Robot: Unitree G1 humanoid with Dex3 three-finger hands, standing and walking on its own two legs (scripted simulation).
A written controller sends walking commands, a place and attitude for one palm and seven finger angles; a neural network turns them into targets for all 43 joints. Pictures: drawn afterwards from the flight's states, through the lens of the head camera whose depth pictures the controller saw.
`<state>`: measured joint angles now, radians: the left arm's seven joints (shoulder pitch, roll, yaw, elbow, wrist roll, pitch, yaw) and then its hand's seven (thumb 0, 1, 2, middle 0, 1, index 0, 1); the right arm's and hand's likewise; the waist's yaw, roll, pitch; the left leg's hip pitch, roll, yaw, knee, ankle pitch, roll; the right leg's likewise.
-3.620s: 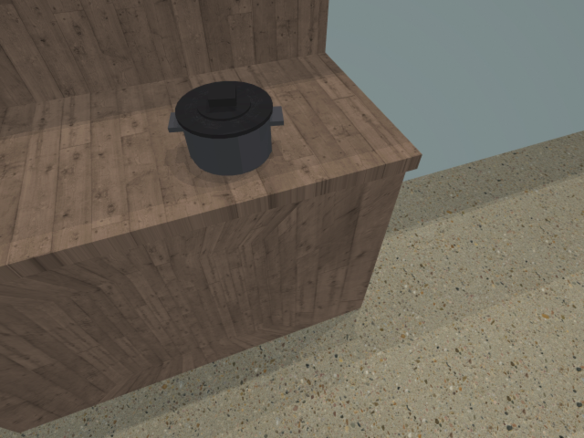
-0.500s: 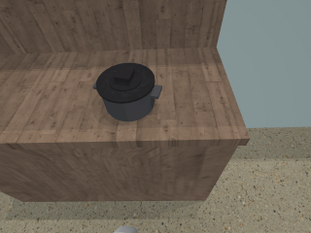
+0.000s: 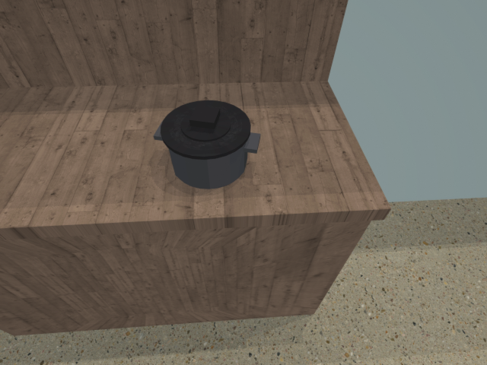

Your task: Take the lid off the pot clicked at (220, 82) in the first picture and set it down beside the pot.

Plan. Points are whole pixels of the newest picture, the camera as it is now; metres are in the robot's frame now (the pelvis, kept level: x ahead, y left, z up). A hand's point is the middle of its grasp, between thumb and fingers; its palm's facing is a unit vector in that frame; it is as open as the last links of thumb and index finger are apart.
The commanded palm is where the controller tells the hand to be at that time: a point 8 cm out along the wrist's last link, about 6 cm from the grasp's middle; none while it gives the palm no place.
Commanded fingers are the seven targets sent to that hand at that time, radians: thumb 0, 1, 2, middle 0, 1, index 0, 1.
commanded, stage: come to a stop and stand still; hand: left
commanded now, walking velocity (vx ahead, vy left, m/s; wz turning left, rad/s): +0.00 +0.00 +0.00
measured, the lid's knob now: (205, 117) +0.54 +0.11 +0.12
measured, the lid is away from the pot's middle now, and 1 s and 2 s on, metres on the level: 0.00 0.00 0.00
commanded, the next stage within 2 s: look again from close up in 0.06 s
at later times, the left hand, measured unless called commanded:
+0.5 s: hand out of the picture -0.02 +0.20 -0.18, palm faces +0.02 -0.98 -0.20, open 7.3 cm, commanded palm none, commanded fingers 0.00 0.90 0.90 -0.20 -0.30 -0.20 -0.30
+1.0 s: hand out of the picture -0.03 +0.20 -0.18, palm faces +0.02 -0.98 -0.17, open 7.3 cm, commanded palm none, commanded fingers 0.00 0.90 0.90 -0.20 -0.30 -0.20 -0.30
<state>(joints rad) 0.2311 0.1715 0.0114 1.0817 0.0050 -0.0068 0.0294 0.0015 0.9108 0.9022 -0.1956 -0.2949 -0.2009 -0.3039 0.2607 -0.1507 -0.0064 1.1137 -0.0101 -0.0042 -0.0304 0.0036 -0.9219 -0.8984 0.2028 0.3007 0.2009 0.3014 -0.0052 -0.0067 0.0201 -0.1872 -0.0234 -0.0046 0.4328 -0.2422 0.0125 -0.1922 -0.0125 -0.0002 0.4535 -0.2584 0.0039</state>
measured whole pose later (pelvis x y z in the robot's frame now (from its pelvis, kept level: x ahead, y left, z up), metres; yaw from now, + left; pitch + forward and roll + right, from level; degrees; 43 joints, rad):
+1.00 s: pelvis -0.02 +0.03 +0.00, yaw +0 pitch -2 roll -1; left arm 0.33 0.17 -0.01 1.07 0.01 -0.01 0.04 0.00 0.91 0.90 -0.20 -0.29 -0.20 -0.30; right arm 0.26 -0.15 0.00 1.09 0.00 -0.02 -0.02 0.01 -0.92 -0.90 0.20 0.30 0.20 0.30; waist 0.01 -0.03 0.03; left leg -0.22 -0.05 0.01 0.49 -0.24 0.06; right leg -0.21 -0.04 0.02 0.46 -0.23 0.05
